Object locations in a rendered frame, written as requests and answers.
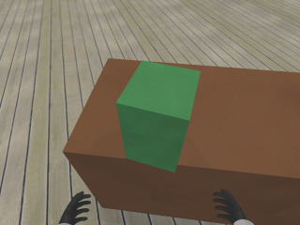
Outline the right robot hand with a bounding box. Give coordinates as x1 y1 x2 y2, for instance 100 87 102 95
213 189 247 225

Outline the left robot hand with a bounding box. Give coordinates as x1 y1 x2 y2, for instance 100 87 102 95
58 191 91 225

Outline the pedestal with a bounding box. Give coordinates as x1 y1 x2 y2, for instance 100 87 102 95
63 58 300 225

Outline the carton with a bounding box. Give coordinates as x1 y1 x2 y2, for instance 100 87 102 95
115 60 201 173

